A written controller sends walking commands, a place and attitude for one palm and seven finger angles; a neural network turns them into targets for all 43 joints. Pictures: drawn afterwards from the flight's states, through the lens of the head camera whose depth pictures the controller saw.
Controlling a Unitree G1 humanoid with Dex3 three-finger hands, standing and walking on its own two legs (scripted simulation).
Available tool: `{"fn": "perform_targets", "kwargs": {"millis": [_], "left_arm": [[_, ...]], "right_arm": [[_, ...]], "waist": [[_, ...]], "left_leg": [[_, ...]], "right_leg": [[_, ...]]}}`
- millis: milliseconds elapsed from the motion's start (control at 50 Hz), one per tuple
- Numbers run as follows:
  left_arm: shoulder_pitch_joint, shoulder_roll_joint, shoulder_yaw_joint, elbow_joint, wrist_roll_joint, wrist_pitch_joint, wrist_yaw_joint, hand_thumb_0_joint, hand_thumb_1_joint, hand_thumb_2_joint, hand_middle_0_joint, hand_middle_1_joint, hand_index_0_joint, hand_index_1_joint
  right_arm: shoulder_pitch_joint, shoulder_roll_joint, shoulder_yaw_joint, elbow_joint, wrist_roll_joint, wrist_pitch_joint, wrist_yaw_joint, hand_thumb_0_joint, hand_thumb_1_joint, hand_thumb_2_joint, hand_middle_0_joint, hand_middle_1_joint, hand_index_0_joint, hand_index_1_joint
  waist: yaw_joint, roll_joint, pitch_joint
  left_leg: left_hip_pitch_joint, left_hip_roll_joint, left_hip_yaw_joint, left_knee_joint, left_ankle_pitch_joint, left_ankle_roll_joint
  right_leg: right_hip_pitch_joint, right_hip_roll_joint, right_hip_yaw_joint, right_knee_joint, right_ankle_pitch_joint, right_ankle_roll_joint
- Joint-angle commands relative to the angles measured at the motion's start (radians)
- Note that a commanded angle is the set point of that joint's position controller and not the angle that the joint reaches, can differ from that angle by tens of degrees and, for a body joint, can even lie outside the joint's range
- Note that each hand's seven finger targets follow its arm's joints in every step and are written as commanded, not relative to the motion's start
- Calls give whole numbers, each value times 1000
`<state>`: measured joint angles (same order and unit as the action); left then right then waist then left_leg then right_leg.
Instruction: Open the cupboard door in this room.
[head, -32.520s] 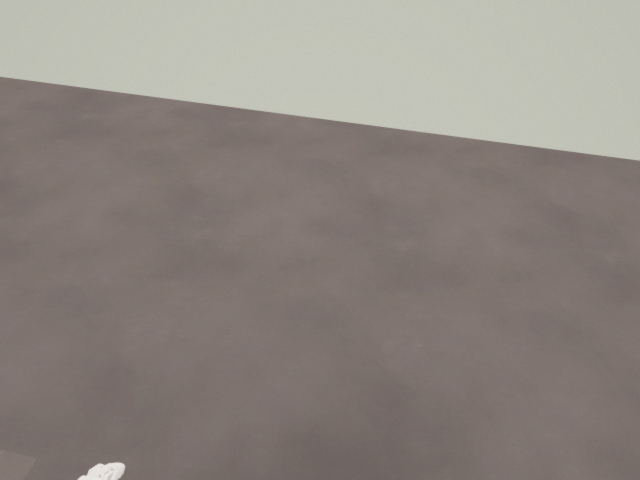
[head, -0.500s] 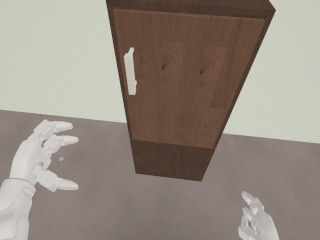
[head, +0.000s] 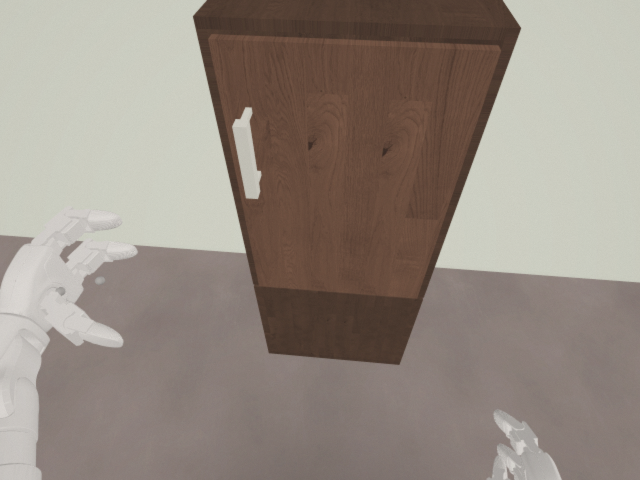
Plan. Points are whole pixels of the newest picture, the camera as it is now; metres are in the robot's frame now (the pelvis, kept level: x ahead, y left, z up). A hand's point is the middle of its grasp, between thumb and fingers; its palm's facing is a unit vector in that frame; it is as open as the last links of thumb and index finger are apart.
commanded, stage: raise the hand with hooked fingers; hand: left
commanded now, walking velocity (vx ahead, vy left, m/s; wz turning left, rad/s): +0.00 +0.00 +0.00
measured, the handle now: (250, 154) +0.58 +0.16 +0.09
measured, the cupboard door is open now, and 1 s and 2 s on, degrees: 0 0 0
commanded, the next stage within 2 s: move the hooked fingers beside the handle in 0.32 s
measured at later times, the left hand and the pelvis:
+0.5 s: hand (101, 289) +0.29 +0.27 +0.11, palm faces +0.03 -1.00 -0.01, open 14.0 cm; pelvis -0.01 +0.00 +0.00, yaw +0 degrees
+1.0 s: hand (150, 236) +0.37 +0.25 +0.11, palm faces -0.03 -1.00 -0.01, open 14.0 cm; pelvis +0.00 +0.00 +0.00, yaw +0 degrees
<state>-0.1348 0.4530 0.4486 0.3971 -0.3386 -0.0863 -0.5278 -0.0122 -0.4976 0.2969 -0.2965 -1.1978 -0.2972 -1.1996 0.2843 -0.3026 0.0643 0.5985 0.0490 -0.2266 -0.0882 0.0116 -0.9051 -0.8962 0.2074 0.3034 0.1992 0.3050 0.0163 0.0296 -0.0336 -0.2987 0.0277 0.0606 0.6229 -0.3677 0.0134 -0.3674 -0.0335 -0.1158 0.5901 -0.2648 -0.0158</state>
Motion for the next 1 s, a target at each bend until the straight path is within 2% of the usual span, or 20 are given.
{"fn": "perform_targets", "kwargs": {"millis": [0,80,120,260,320,380,420,460,540,600,660,700,760,780,800,820,860,900,940,980], "left_arm": [[-234,285,118,-229,-29,-71,12,0,-500,300,-300,-1200,-300,-1200],[-255,273,109,-245,-25,-87,27,0,-500,300,-300,-1200,-300,-1200],[-258,270,105,-251,-19,-96,29,0,-500,300,-300,-1200,-300,-1200],[-245,255,89,-179,-28,-75,7,0,-500,300,-300,-1200,-300,-1200],[-262,249,79,-189,-23,-72,4,0,-500,300,-300,-1200,-300,-1200],[-258,270,98,-213,-28,-83,8,0,-500,300,-300,-1200,-300,-1200],[-274,266,98,-186,-29,-85,8,0,-500,300,-300,-1200,-300,-1200],[-364,267,72,-157,-22,-86,8,0,-500,300,-300,-1200,-300,-1200],[-516,248,13,-109,8,-103,15,0,-500,300,-300,-1200,-300,-1200],[-529,248,3,-86,16,-110,19,0,-500,300,-300,-1200,-300,-1200],[-471,312,75,3,16,-103,27,0,-500,300,-300,-1200,-300,-1200],[-516,264,30,16,18,-97,28,0,-500,300,-300,-1200,-300,-1200],[-521,322,76,28,33,-103,44,0,-500,300,-300,-1200,-300,-1200],[-552,306,53,9,37,-109,44,0,-500,300,-300,-1200,-300,-1200],[-571,269,25,17,37,-111,47,0,-500,300,-300,-1200,-300,-1200],[-607,275,26,20,39,-119,52,0,-500,300,-300,-1200,-300,-1200],[-620,277,22,17,41,-131,55,0,-500,300,-300,-1200,-300,-1200],[-640,233,-18,14,47,-133,59,0,-500,300,-300,-1200,-300,-1200],[-635,267,17,71,54,-131,75,0,-500,300,-300,-1200,-300,-1200],[-659,273,13,88,60,-130,79,0,-500,300,-300,-1200,-300,-1200]], "right_arm": [[-77,-122,-59,-161,3,-58,-8,0,-900,-900,200,300,200,300],[-76,-117,-58,-155,2,-58,-13,0,-900,-900,200,300,200,300],[-76,-115,-59,-150,3,-61,-18,0,-900,-900,200,300,200,300],[-76,-122,-54,-146,4,-59,-25,0,-900,-900,200,300,200,300],[-83,-117,-55,-149,8,-60,-27,0,-900,-900,200,300,200,300],[-83,-116,-54,-154,4,-62,-24,0,-900,-900,200,300,200,300],[-78,-118,-56,-145,6,-60,-27,0,-900,-900,200,300,200,300],[-77,-122,-50,-136,6,-56,-31,0,-900,-900,200,300,200,300],[-59,-122,-53,-117,10,-59,-45,0,-900,-900,200,300,200,300],[-48,-123,-54,-119,7,-57,-42,0,-900,-900,200,300,200,300],[-31,-133,-54,-116,-1,-42,-31,0,-900,-900,200,300,200,300],[-38,-128,-53,-122,4,-35,-22,0,-900,-900,200,300,200,300],[-18,-135,-56,-135,-3,-20,-13,0,-900,-900,200,300,200,300],[-16,-131,-57,-138,-1,-17,-10,0,-900,-900,200,300,200,300],[-11,-128,-58,-136,0,-14,-10,0,-900,-900,200,300,200,300],[2,-132,-62,-127,0,-11,-11,0,-900,-900,200,300,200,300],[13,-135,-62,-128,-2,-4,-9,0,-900,-900,200,300,200,300],[23,-131,-68,-122,0,0,-8,0,-900,-900,200,300,200,300],[39,-138,-70,-107,0,9,-7,0,-900,-900,200,300,200,300],[39,-139,-69,-106,-1,19,-5,0,-900,-900,200,300,200,300]], "waist": [[18,31,-204],[8,34,-191],[7,79,-202],[4,8,-152],[2,52,-165],[9,22,-201],[-2,6,-188],[-17,35,-141],[-42,73,-184],[-33,59,-249],[-6,11,-240],[-19,30,-219],[-2,23,-254],[-11,54,-267],[-23,42,-268],[-33,37,-271],[-29,40,-290],[-40,65,-306],[-38,23,-286],[-41,27,-279]], "left_leg": [[-12,-29,-66,-100,282,8],[-10,-26,-62,-104,272,9],[6,-28,-59,-105,266,8],[-27,-29,-61,-108,222,9],[-16,-29,-61,-106,213,9],[-16,-29,-63,-100,248,11],[-28,-29,-61,-98,227,9],[-38,-30,-63,-97,187,7],[-7,-29,-74,-96,176,7],[8,-28,-78,-88,232,5],[-37,-30,-77,-83,270,3],[-49,-29,-70,-86,263,2],[-57,-29,-72,-79,304,0],[-50,-28,-68,-80,306,0],[-43,-27,-67,-76,300,1],[-38,-24,-68,-75,299,0],[-22,-23,-74,-71,334,-3],[-2,-21,-71,-70,353,-3],[-28,-20,-76,-74,332,-4],[-38,-21,-71,-72,330,-1]], "right_leg": [[177,25,78,-53,216,-16],[176,27,81,-58,213,-14],[174,24,83,-62,205,-16],[162,26,88,-73,166,-13],[149,23,88,-75,149,-13],[181,25,91,-63,193,-12],[165,25,90,-66,175,-8],[125,27,95,-72,125,-12],[91,25,86,-65,104,-13],[122,26,80,-45,166,-17],[151,28,77,-31,213,-22],[127,22,79,-31,221,-18],[152,27,77,-12,250,-24],[144,25,79,-12,255,-21],[130,26,80,-14,251,-19],[119,28,79,-15,251,-17],[124,33,75,-6,267,-23],[107,31,74,-8,278,-19],[104,31,71,-12,263,-18],[103,30,74,-8,269,-18]]}}
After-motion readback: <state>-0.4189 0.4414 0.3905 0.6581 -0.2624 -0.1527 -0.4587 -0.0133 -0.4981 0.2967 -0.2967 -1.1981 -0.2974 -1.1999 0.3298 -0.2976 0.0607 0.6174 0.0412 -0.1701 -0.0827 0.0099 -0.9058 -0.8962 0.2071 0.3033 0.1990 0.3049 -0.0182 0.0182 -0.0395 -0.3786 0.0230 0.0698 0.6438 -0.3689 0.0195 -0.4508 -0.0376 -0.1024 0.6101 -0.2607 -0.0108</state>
